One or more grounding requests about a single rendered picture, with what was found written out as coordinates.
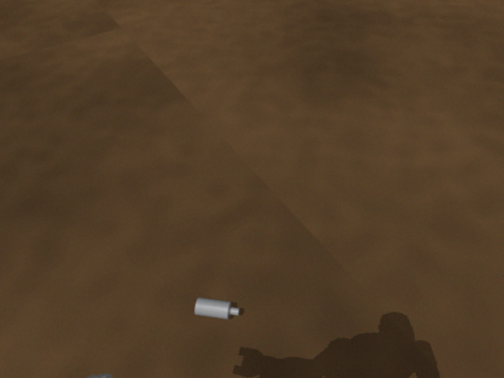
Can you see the bottle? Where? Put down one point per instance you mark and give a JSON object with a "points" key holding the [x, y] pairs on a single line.
{"points": [[214, 308]]}

